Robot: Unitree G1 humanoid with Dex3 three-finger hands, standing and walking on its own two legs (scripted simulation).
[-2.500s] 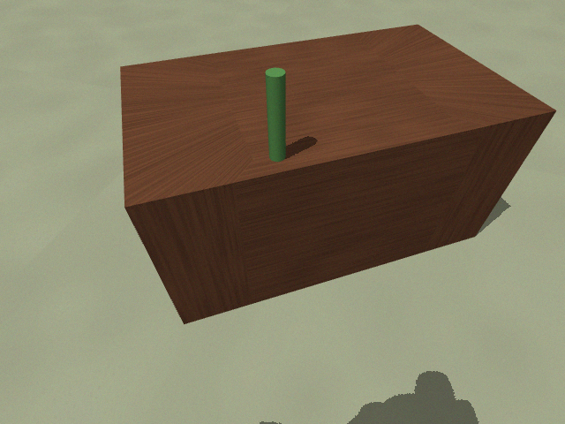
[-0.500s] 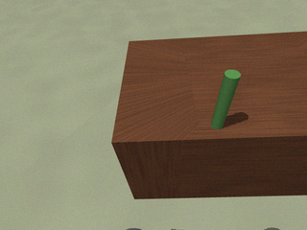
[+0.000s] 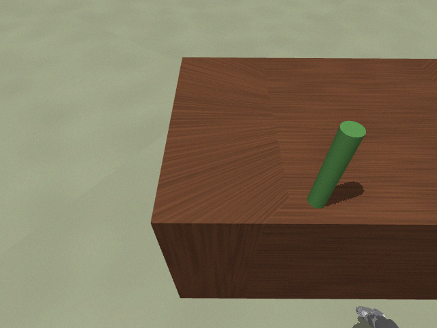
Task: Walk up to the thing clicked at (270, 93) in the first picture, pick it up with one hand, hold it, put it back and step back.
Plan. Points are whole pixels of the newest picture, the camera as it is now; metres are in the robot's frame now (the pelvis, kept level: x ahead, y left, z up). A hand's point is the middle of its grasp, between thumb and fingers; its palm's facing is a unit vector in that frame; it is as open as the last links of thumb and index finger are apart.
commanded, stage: walk up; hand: right
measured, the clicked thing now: (331, 170) +0.45 -0.22 +0.02
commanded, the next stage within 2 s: stand in 1.06 s
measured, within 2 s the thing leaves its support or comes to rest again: neither
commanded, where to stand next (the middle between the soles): +0.08 -0.01 m, yaw -1 degrees
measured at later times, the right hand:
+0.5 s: hand out of the picture +0.10 -0.26 -0.13, palm faces -0.03 +0.94 -0.34, open 7.4 cm
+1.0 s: hand out of the picture +0.11 -0.25 -0.13, palm faces -0.05 +0.95 -0.32, open 7.4 cm
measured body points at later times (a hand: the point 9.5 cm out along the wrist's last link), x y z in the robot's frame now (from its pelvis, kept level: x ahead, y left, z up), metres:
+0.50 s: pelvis +0.01 +0.00 +0.03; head +0.03 +0.00 +0.48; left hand +0.12 +0.30 -0.10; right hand +0.10 -0.31 -0.10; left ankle +0.06 +0.12 -0.72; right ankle +0.01 -0.14 -0.72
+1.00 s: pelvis +0.02 +0.00 +0.03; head +0.03 +0.00 +0.48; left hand +0.07 +0.31 -0.10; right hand +0.12 -0.30 -0.10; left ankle +0.06 +0.12 -0.72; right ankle +0.01 -0.14 -0.72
